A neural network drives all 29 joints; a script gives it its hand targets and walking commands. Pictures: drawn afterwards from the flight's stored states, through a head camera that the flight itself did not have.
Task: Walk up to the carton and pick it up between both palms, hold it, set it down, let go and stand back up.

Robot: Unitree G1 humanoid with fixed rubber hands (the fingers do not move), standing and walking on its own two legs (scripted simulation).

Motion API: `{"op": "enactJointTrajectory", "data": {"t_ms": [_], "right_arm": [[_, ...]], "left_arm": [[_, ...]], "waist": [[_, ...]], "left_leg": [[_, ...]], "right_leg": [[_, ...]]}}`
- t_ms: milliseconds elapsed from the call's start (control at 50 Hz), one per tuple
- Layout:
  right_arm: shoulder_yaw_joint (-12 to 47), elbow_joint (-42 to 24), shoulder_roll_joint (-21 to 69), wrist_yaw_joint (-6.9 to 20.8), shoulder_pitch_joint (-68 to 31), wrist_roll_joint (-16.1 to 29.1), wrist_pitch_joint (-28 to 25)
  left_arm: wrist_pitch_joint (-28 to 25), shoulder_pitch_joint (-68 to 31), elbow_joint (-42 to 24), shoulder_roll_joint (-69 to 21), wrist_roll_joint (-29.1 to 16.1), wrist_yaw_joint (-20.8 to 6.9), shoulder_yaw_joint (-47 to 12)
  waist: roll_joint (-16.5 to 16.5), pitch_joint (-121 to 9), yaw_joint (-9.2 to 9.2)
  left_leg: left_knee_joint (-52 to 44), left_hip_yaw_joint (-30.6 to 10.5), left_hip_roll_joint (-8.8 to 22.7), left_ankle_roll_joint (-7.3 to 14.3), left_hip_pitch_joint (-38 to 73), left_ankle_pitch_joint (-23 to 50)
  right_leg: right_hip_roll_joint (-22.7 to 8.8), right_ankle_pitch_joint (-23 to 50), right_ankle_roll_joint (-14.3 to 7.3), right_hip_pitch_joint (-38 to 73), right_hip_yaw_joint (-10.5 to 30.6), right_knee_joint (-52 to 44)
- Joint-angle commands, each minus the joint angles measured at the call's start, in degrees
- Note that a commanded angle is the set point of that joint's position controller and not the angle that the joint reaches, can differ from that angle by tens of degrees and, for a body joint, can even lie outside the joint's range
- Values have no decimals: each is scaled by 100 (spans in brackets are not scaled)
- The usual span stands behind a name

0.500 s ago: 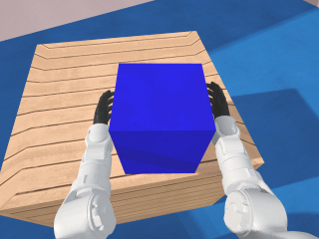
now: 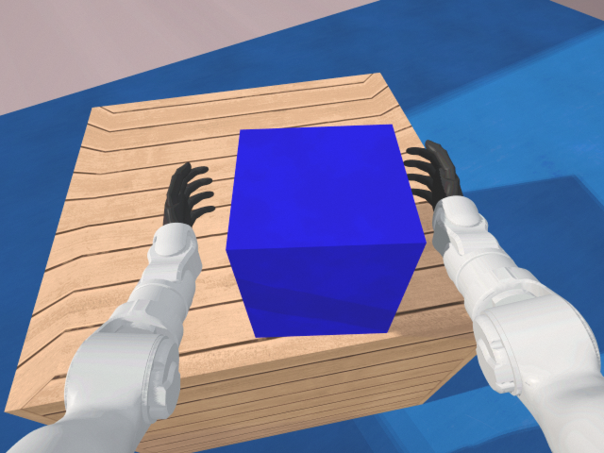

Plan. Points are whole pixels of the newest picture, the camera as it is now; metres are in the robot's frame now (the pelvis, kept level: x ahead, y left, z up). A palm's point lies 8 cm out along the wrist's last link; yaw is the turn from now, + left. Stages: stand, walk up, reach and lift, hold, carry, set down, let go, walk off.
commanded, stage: set down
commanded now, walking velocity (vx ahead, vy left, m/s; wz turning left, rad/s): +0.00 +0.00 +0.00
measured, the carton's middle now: (318, 238) +0.42 +0.02 +0.03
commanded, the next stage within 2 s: none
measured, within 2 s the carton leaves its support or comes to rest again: neither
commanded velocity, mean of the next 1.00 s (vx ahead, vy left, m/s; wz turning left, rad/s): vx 0.00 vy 0.00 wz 0.00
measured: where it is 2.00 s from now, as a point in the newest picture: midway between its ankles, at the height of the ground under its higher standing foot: outside the picture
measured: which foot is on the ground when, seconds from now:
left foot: down 0.00-1.00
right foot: down 0.00-1.00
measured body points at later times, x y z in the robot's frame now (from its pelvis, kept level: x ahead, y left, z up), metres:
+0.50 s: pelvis -0.02 -0.02 +0.00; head +0.00 -0.01 +0.45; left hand +0.42 +0.22 +0.16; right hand +0.46 -0.17 +0.18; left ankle +0.01 +0.09 -0.74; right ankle -0.01 -0.09 -0.74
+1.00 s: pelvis -0.01 -0.02 +0.01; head -0.01 -0.01 +0.46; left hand +0.41 +0.23 +0.17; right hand +0.45 -0.18 +0.17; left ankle +0.01 +0.09 -0.74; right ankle -0.01 -0.09 -0.74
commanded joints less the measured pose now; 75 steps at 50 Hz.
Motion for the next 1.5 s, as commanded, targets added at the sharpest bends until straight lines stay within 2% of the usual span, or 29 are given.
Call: {"op": "enactJointTrajectory", "data": {"t_ms": [0, 20, 40, 100, 120, 140, 180, 200, 220, 280, 340, 380, 400, 480, 500, 580, 680, 740, 760, 820, 840, 940, 1060, 1100, 1180, 1320, 1360, 1400, 1480], "right_arm": [[128, -1023, -906, 119, -2802, 345, -105], [163, -1124, -956, 142, -2924, 403, -63], [186, -1069, -938, 170, -2925, 422, 12], [197, -1085, -1118, 240, -3093, 578, 289], [222, -868, -1104, 258, -3000, 614, 384], [194, -843, -1177, 259, -3106, 622, 479], [236, -1019, -1279, 258, -3249, 649, 644], [239, -941, -1210, 256, -3249, 662, 748], [238, -999, -1256, 253, -3370, 633, 815], [279, -957, -1207, 211, -3412, 605, 1001], [198, -1197, -1311, 182, -3664, 639, 1131], [157, -1261, -1372, 168, -3686, 665, 1260], [210, -1341, -1343, 161, -3729, 683, 1339], [228, -1291, -1383, 120, -3796, 716, 1699], [180, -1289, -1384, 106, -3779, 717, 1758], [84, -1446, -1372, 83, -3630, 684, 1922], [-13, -1924, -1390, 54, -3565, 631, 2117], [-1, -2106, -1323, 13, -3263, 584, 2248], [31, -2063, -1232, -8, -3138, 577, 2302], [-54, -2204, -1220, -13, -2865, 570, 2324], [-105, -2339, -1265, -8, -2724, 545, 2301], [-211, -3109, -1283, -36, -2087, 469, 2213], [-319, -3742, -1160, 3, -1274, 403, 2210], [-398, -4110, -1142, -6, -1094, 397, 2159], [-472, -4600, -1077, 20, -487, 345, 2116], [-681, -5099, -1021, 79, 285, 211, 2056], [-741, -5254, -958, 98, 482, 123, 1966], [-776, -5204, -890, 152, 760, 62, 1897], [-786, -5245, -770, 248, 1222, -89, 1635]], "left_arm": [[-104, -2519, -1196, 833, -169, -39, -169], [-47, -2675, -1344, 861, -201, -33, -210], [36, -2613, -1310, 882, -149, -28, -157], [398, -2762, -1536, 934, -169, 4, -213], [500, -2712, -1421, 871, -167, 9, -280], [620, -2786, -1391, 940, -181, 20, -266], [802, -2881, -1545, 1084, -311, 49, -277], [882, -2908, -1441, 1060, -346, 44, -319], [950, -2979, -1466, 1152, -411, 46, -290], [1118, -3032, -1333, 1304, -485, 3, -281], [1206, -3302, -1560, 1488, -632, 9, -335], [1330, -3419, -1843, 1523, -704, 29, -422], [1431, -3426, -1878, 1513, -727, 19, -423], [1810, -3482, -1682, 1694, -898, -35, -533], [1860, -3497, -1737, 1644, -928, -42, -616], [2003, -3439, -1848, 1656, -940, -82, -655], [2197, -3373, -2362, 1820, -760, -102, -413], [2389, -3063, -2519, 1832, -620, -152, -229], [2445, -2945, -2395, 1825, -549, -206, -124], [2484, -2686, -2715, 1732, -378, -243, -123], [2493, -2561, -2884, 1711, -347, -251, -107], [2616, -1784, -3686, 1525, -119, -306, 21], [2814, -941, -4514, 1323, 43, -338, 116], [2833, -734, -4946, 1257, 25, -354, 83], [2903, -144, -5634, 1193, 128, -312, 173], [3018, 643, -6181, 1029, 120, -247, 77], [2938, 794, -6229, 1028, 124, -238, 74], [2834, 1017, -6238, 939, 117, -224, -25], [2490, 1380, -6068, 839, -22, -197, -148]], "waist": [[-102, -3445, -77], [-87, -3527, -87], [-49, -3488, -10], [130, -3234, 54], [200, -2914, 15], [212, -2801, 73], [60, -2780, 92], [-1, -2643, 26], [-103, -2685, 61], [-291, -2443, -16], [-217, -2587, -39], [-146, -2751, -151], [-114, -2740, -118], [-130, -2207, -180], [-59, -2070, -253], [14, -2043, -308], [30, -2385, -213], [-90, -2262, -219], [-249, -2073, -178], [-119, -1793, -178], [-45, -1943, -209], [-96, -2036, -230], [-114, -1440, -248], [9, -1507, -274], [32, -1393, -205], [64, -760, -206], [1, -683, -217], [164, -573, -180], [-2, -230, -220]], "left_leg": [[606, -727, 253, -326, 3029, 2709], [608, -735, 232, -324, 3062, 2749], [612, -718, 245, -337, 3117, 2752], [578, -752, 272, -374, 3453, 2563], [592, -761, 302, -388, 3467, 2428], [551, -774, 328, -396, 3472, 2302], [495, -728, 326, -355, 3440, 1946], [474, -737, 327, -316, 3273, 1790], [431, -730, 334, -261, 3132, 1674], [328, -681, 290, -121, 2633, 1334], [260, -665, 274, -74, 2540, 1114], [263, -670, 270, -117, 2717, 1288], [279, -658, 265, -117, 2695, 1299], [92, -661, 274, -71, 2320, 676], [72, -698, 278, -81, 2334, 597], [31, -716, 261, -64, 2360, 658], [-69, -682, 211, -31, 2412, 963], [-132, -702, 191, -12, 2431, 1150], [-175, -696, 177, 54, 2297, 1087], [-292, -746, 197, 28, 2384, 995], [-258, -749, 184, 0, 2660, 1175], [-198, -730, 126, -65, 3016, 1673], [-144, -765, 96, -86, 3496, 1693], [-87, -762, 65, -96, 3538, 1801], [-87, -760, 33, -119, 3671, 1812], [-257, -734, 80, -129, 3546, 1014], [-289, -708, 98, -110, 3523, 874], [-330, -693, 115, -155, 3602, 601], [-349, -688, 179, -173, 3467, 214]], "right_leg": [[-238, 2237, 442, 654, 373, 204], [-221, 2270, 454, 732, 369, 218], [-200, 2266, 452, 752, 368, 226], [-186, 1679, 414, 409, 353, 60], [-221, 1425, 378, 258, 366, 6], [-221, 1226, 365, 168, 344, -48], [-238, 982, 385, 246, 327, -76], [-253, 890, 401, 348, 309, -63], [-288, 929, 412, 533, 336, -20], [-382, 1156, 487, 1105, 390, 98], [-424, 1153, 508, 1338, 374, 157], [-407, 1322, 469, 1380, 362, 135], [-423, 1375, 466, 1410, 383, 138], [-545, 950, 453, 1636, 381, 58], [-546, 882, 444, 1606, 381, 46], [-594, 1047, 408, 1750, 385, 56], [-587, 1601, 406, 2299, 382, 101], [-619, 2088, 405, 2640, 446, 107], [-632, 2156, 421, 2804, 469, 109], [-626, 1956, 379, 2726, 460, 54], [-598, 2086, 345, 2679, 455, 30], [-489, 2650, 304, 2956, 448, 29], [-381, 2330, 240, 2495, 383, -113], [-374, 2445, 236, 2453, 402, -90], [-319, 2329, 191, 2478, 359, -100], [-336, 1247, 150, 2287, 331, -226], [-348, 1096, 142, 2253, 328, -240], [-367, 653, 96, 2132, 314, -317], [-414, 73, 61, 2014, 344, -424]]}}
